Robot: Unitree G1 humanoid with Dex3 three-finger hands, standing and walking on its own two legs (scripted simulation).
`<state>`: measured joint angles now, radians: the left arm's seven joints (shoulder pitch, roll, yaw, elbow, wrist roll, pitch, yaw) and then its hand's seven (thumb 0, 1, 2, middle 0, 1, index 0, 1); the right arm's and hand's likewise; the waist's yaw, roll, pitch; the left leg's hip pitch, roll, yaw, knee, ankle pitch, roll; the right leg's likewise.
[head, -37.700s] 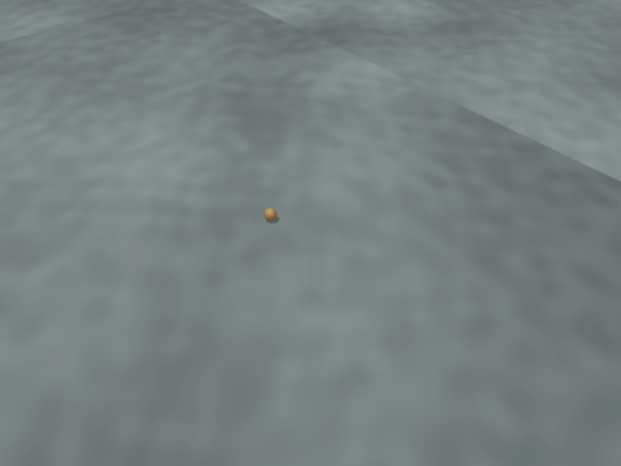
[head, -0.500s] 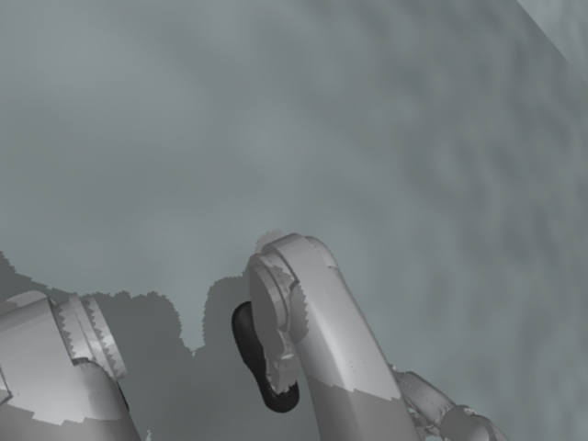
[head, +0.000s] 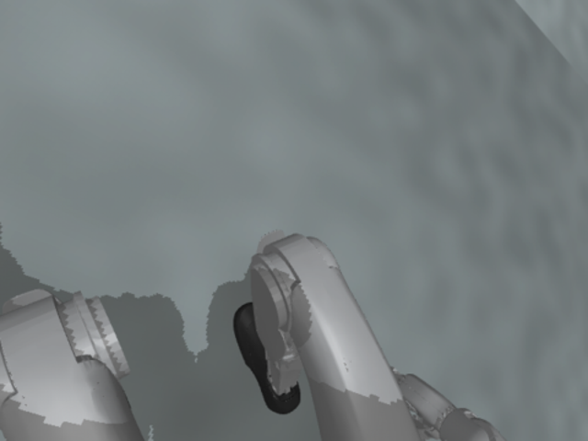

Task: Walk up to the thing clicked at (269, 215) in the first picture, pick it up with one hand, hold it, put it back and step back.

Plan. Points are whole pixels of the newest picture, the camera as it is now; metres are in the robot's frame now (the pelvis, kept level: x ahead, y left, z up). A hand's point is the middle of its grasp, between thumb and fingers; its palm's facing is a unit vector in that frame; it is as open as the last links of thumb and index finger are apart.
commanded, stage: settle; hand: left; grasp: from above
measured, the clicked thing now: out of the picture +0.42 +0.35 -0.28
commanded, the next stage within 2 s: lift in 0.72 s
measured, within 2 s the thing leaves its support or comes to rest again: leaves its support in 0.10 s
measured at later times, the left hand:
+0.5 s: hand out of the picture +0.40 +0.35 -0.17, palm faces -0.40 -0.14 -0.91, open 7.3 cm
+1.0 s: hand out of the picture +0.40 +0.35 -0.11, palm faces -0.42 -0.15 -0.90, open 7.3 cm
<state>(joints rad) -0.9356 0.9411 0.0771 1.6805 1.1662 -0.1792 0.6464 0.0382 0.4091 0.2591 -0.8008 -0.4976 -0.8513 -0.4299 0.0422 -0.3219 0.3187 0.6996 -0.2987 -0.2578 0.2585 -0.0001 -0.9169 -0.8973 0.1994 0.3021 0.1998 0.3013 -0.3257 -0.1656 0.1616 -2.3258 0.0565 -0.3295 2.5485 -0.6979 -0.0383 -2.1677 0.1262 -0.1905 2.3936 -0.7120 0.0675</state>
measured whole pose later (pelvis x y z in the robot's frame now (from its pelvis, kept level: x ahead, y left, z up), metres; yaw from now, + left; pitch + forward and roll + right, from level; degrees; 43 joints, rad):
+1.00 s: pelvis +0.00 -0.01 +0.04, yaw +7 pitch +32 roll -8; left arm -0.86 0.69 0.05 1.27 1.15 -0.11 0.30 0.03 0.38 0.23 -0.87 -0.42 -0.92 -0.37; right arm 0.17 -0.28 0.07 0.72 -0.12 -0.04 0.13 0.00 -0.92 -0.90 0.20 0.30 0.20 0.30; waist -0.20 0.00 -0.06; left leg -2.30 0.04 -0.18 2.36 -0.63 -0.03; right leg -2.18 0.06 -0.09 2.31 -0.71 0.03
